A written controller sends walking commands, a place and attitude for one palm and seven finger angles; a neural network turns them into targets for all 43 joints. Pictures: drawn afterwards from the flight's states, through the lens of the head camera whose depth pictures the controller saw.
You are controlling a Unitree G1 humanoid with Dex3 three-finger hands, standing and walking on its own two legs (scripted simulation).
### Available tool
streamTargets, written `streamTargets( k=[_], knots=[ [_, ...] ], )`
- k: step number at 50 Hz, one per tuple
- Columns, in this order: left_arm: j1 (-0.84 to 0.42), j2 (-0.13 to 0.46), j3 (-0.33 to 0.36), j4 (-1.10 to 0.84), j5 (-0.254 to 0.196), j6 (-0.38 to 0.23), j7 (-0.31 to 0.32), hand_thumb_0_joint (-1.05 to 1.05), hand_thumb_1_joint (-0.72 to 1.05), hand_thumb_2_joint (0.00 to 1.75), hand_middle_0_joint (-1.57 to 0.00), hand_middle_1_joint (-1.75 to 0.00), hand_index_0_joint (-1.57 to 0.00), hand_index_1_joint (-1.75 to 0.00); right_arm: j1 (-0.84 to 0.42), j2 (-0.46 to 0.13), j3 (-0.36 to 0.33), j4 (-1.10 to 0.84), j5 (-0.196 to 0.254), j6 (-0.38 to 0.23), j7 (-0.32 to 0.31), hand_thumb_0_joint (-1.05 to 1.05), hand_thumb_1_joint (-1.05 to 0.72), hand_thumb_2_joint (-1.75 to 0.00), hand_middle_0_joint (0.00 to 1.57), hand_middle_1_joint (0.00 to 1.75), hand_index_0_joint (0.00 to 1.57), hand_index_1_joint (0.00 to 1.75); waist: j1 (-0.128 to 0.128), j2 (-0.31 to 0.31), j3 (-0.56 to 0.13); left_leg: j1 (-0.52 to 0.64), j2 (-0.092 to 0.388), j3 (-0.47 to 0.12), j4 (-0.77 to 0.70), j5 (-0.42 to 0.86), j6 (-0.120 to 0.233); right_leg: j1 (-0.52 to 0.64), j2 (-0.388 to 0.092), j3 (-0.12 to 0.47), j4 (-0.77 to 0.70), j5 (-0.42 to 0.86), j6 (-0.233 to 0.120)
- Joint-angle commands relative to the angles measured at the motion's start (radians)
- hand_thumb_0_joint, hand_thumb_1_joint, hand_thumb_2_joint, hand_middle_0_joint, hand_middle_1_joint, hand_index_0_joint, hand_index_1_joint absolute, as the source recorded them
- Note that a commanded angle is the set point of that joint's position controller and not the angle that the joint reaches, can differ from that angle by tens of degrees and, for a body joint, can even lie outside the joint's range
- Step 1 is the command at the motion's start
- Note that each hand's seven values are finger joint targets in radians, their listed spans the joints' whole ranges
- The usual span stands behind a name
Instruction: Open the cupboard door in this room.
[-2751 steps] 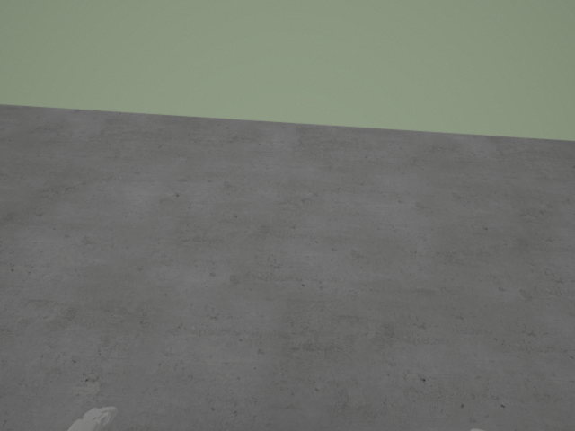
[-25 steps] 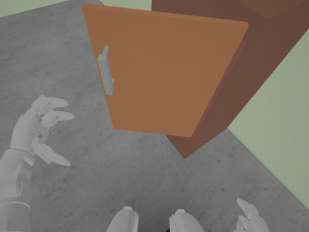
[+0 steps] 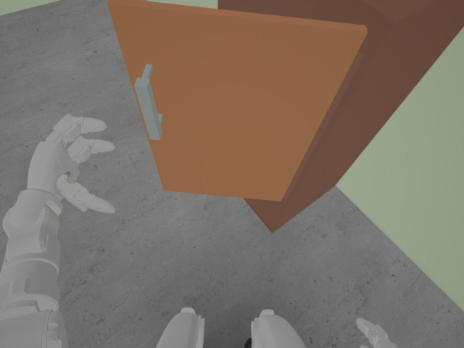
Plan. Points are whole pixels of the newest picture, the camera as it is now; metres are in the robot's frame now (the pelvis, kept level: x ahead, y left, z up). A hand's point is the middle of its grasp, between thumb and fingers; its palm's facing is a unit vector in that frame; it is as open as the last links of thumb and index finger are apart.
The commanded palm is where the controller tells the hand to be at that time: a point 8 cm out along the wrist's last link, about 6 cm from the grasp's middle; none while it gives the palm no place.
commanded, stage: move the hooked fingers beside the handle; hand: left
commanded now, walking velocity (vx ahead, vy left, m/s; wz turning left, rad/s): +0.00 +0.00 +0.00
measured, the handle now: (152, 104) +0.54 +0.16 +0.05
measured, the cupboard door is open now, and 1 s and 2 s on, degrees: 49 49 49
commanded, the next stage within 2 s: slide the fingers in behind the handle in 1.42 s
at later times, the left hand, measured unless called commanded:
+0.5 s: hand (110, 134) +0.47 +0.23 +0.05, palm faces -0.06 -1.00 -0.02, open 14.0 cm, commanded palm +0.45 +0.27 +0.04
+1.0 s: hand (105, 133) +0.47 +0.24 +0.04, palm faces -0.07 -1.00 -0.01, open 14.0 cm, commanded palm +0.46 +0.27 +0.04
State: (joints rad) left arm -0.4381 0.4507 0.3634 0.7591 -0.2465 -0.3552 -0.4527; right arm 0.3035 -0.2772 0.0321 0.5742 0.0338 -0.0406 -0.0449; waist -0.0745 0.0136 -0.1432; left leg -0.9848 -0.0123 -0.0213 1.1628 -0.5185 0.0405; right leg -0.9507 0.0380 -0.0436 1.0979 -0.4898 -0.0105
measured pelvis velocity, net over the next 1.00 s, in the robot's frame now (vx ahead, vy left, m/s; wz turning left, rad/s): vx -0.01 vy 0.01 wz -0.03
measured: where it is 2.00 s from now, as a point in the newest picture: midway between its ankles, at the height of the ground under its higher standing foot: outside the picture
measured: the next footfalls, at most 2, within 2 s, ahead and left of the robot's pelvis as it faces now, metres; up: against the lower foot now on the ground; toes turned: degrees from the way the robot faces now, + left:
none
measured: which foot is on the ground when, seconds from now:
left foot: down 0.00-1.00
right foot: down 0.00-1.00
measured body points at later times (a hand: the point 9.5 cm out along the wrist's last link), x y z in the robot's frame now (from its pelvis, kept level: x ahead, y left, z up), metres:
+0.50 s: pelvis -0.01 -0.01 -0.02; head +0.13 +0.02 +0.41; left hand +0.46 +0.28 +0.05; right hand +0.03 -0.28 -0.12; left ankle +0.02 +0.09 -0.65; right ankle +0.02 -0.12 -0.65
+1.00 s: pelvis -0.01 +0.01 -0.02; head +0.13 +0.04 +0.41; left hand +0.47 +0.29 +0.05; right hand +0.02 -0.26 -0.12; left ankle +0.02 +0.09 -0.65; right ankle +0.02 -0.12 -0.65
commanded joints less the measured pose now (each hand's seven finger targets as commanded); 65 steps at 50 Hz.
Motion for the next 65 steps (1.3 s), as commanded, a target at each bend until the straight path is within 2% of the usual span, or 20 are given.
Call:
streamTargets(
  k=[1,5,6,9,14,19,20,21,23,25,31,37,43,46,52,54,58,63,64,65],
  knots=[
    [-0.385,0.278,0.081,-0.126,-0.007,-0.072,-0.002,0.00,-0.50,0.30,-0.30,-1.20,-0.30,-1.20,0.078,-0.175,-0.071,-0.082,0.003,-0.023,-0.014,0.00,-0.90,-0.90,0.20,0.30,0.20,0.30,-0.008,0.071,-0.366,0.278,0.029,-0.037,-0.141,0.331,-0.017,0.119,-0.007,0.020,-0.118,0.238,-0.022],
    [-0.474,0.318,0.094,-0.114,0.009,-0.108,-0.006,0.00,-0.50,0.30,-0.30,-1.20,-0.30,-1.20,0.093,-0.176,-0.069,-0.066,0.000,-0.015,-0.012,0.00,-0.90,-0.90,0.20,0.30,0.20,0.30,-0.011,0.108,-0.429,0.306,0.031,-0.040,-0.121,0.365,-0.018,0.112,-0.002,0.027,-0.100,0.256,-0.025],
    [-0.499,0.295,0.070,-0.095,0.012,-0.110,-0.009,0.00,-0.50,0.30,-0.30,-1.20,-0.30,-1.20,0.093,-0.172,-0.068,-0.063,0.000,-0.013,-0.012,0.00,-0.90,-0.90,0.20,0.30,0.20,0.30,-0.024,0.111,-0.424,0.304,0.031,-0.039,-0.115,0.358,-0.015,0.098,-0.002,0.027,-0.099,0.252,-0.022],
    [-0.559,0.323,0.085,-0.022,0.015,-0.112,-0.012,0.00,-0.50,0.30,-0.30,-1.20,-0.30,-1.20,0.106,-0.178,-0.066,-0.048,0.001,-0.005,-0.013,0.00,-0.90,-0.90,0.20,0.30,0.20,0.30,-0.033,0.096,-0.395,0.268,0.031,-0.044,-0.108,0.321,-0.011,0.079,0.001,0.025,-0.097,0.223,-0.026],
    [-0.604,0.361,0.101,0.054,0.033,-0.098,-0.014,0.00,-0.50,0.30,-0.30,-1.20,-0.30,-1.20,0.128,-0.182,-0.062,-0.046,-0.002,0.012,-0.009,0.00,-0.90,-0.90,0.20,0.30,0.20,0.30,-0.031,0.114,-0.427,0.239,0.029,-0.036,-0.092,0.326,-0.007,0.085,0.002,0.030,-0.084,0.239,-0.025],
    [-0.688,0.390,0.109,0.075,0.044,-0.104,-0.008,0.00,-0.50,0.30,-0.30,-1.20,-0.30,-1.20,0.149,-0.185,-0.059,-0.039,-0.006,0.026,-0.006,0.00,-0.90,-0.90,0.20,0.30,0.20,0.30,-0.053,0.111,-0.454,0.231,0.032,-0.036,-0.069,0.350,-0.002,0.077,0.006,0.033,-0.074,0.264,-0.020],
    [-0.683,0.428,0.135,0.100,0.055,-0.105,-0.007,0.00,-0.50,0.30,-0.30,-1.20,-0.30,-1.20,0.156,-0.192,-0.060,-0.034,-0.007,0.032,-0.007,0.00,-0.90,-0.90,0.20,0.30,0.20,0.30,-0.045,0.110,-0.467,0.232,0.036,-0.038,-0.070,0.348,-0.006,0.077,0.006,0.035,-0.073,0.260,-0.019],
    [-0.714,0.412,0.115,0.098,0.056,-0.107,-0.007,0.00,-0.50,0.30,-0.30,-1.20,-0.30,-1.20,0.155,-0.191,-0.059,-0.033,-0.008,0.034,-0.006,0.00,-0.90,-0.90,0.20,0.30,0.20,0.30,-0.059,0.127,-0.459,0.238,0.036,-0.040,-0.067,0.351,-0.005,0.058,0.004,0.032,-0.071,0.260,-0.018],
    [-0.721,0.398,0.104,0.097,0.062,-0.108,-0.004,0.00,-0.50,0.30,-0.30,-1.20,-0.30,-1.20,0.162,-0.188,-0.059,-0.031,-0.010,0.036,-0.002,0.00,-0.90,-0.90,0.20,0.30,0.20,0.30,-0.058,0.144,-0.482,0.256,0.035,-0.042,-0.063,0.375,-0.006,0.057,0.005,0.031,-0.068,0.272,-0.018],
    [-0.719,0.449,0.148,0.101,0.064,-0.111,-0.004,0.00,-0.50,0.30,-0.30,-1.20,-0.30,-1.20,0.180,-0.194,-0.060,-0.025,-0.015,0.044,-0.001,0.00,-0.90,-0.90,0.20,0.30,0.20,0.30,-0.050,0.135,-0.525,0.272,0.040,-0.045,-0.056,0.418,-0.008,0.074,0.009,0.031,-0.059,0.305,-0.018],
    [-0.778,0.440,0.110,0.201,0.087,-0.074,-0.001,0.00,-0.50,0.30,-0.30,-1.20,-0.30,-1.20,0.193,-0.201,-0.050,-0.024,-0.013,0.063,0.002,0.00,-0.90,-0.90,0.20,0.30,0.20,0.30,-0.091,0.117,-0.407,0.194,0.042,-0.047,-0.059,0.326,-0.002,0.014,0.013,0.026,-0.075,0.236,-0.015],
    [-0.714,0.475,0.160,0.138,0.078,-0.101,-0.006,0.00,-0.50,0.30,-0.30,-1.20,-0.30,-1.20,0.203,-0.201,-0.056,-0.044,-0.021,0.075,0.011,0.00,-0.90,-0.90,0.20,0.30,0.20,0.30,-0.049,0.170,-0.527,0.278,0.044,-0.052,-0.056,0.431,-0.013,0.044,0.014,0.020,-0.056,0.295,-0.021],
    [-0.740,0.456,0.142,0.116,0.076,-0.100,-0.005,0.00,-0.50,0.30,-0.30,-1.20,-0.30,-1.20,0.198,-0.202,-0.057,-0.038,-0.018,0.085,0.011,0.00,-0.90,-0.90,0.20,0.30,0.20,0.30,-0.067,0.159,-0.480,0.283,0.048,-0.061,-0.072,0.385,-0.012,0.012,0.016,0.011,-0.068,0.248,-0.019],
    [-0.748,0.402,0.102,0.092,0.074,-0.106,0.003,0.00,-0.50,0.30,-0.30,-1.20,-0.30,-1.20,0.194,-0.199,-0.059,-0.036,-0.018,0.087,0.014,0.00,-0.90,-0.90,0.20,0.30,0.20,0.30,-0.068,0.196,-0.472,0.348,0.052,-0.077,-0.084,0.403,-0.023,-0.037,0.018,0.001,-0.073,0.225,-0.024],
    [-0.777,0.339,0.055,0.110,0.076,-0.111,0.021,0.00,-0.50,0.30,-0.30,-1.20,-0.30,-1.20,0.194,-0.199,-0.061,-0.020,-0.020,0.087,0.011,0.00,-0.90,-0.90,0.20,0.30,0.20,0.30,-0.089,0.187,-0.443,0.381,0.055,-0.098,-0.097,0.390,-0.030,-0.088,0.017,-0.011,-0.078,0.198,-0.027],
    [-0.762,0.321,0.049,0.102,0.070,-0.114,0.024,0.00,-0.50,0.30,-0.30,-1.20,-0.30,-1.20,0.196,-0.199,-0.062,-0.025,-0.022,0.086,0.012,0.00,-0.90,-0.90,0.20,0.30,0.20,0.30,-0.082,0.194,-0.449,0.410,0.055,-0.107,-0.101,0.426,-0.038,-0.098,0.017,-0.019,-0.073,0.201,-0.032],
    [-0.766,0.329,0.048,0.140,0.087,-0.106,0.043,0.00,-0.50,0.30,-0.30,-1.20,-0.30,-1.20,0.187,-0.198,-0.057,-0.026,-0.024,0.094,0.014,0.00,-0.90,-0.90,0.20,0.30,0.20,0.30,-0.083,0.171,-0.418,0.366,0.054,-0.103,-0.102,0.398,-0.038,-0.090,0.014,-0.017,-0.070,0.196,-0.029],
    [-0.784,0.353,0.072,0.100,0.094,-0.130,0.069,0.00,-0.50,0.30,-0.30,-1.20,-0.30,-1.20,0.185,-0.196,-0.058,-0.033,-0.028,0.097,0.016,0.00,-0.90,-0.90,0.20,0.30,0.20,0.30,-0.075,0.183,-0.472,0.391,0.054,-0.103,-0.094,0.424,-0.042,-0.073,0.013,-0.013,-0.063,0.210,-0.029],
    [-0.785,0.330,0.060,0.092,0.086,-0.135,0.069,0.00,-0.50,0.30,-0.30,-1.20,-0.30,-1.20,0.187,-0.190,-0.057,-0.038,-0.027,0.095,0.017,0.00,-0.90,-0.90,0.20,0.30,0.20,0.30,-0.075,0.192,-0.475,0.396,0.051,-0.103,-0.090,0.446,-0.044,-0.073,0.017,-0.016,-0.058,0.217,-0.031],
    [-0.777,0.351,0.076,0.122,0.092,-0.134,0.070,0.00,-0.50,0.30,-0.30,-1.20,-0.30,-1.20,0.185,-0.196,-0.057,-0.032,-0.026,0.097,0.017,0.00,-0.90,-0.90,0.20,0.30,0.20,0.30,-0.076,0.169,-0.470,0.384,0.054,-0.100,-0.089,0.422,-0.042,-0.072,0.017,-0.011,-0.064,0.210,-0.028]
  ],
)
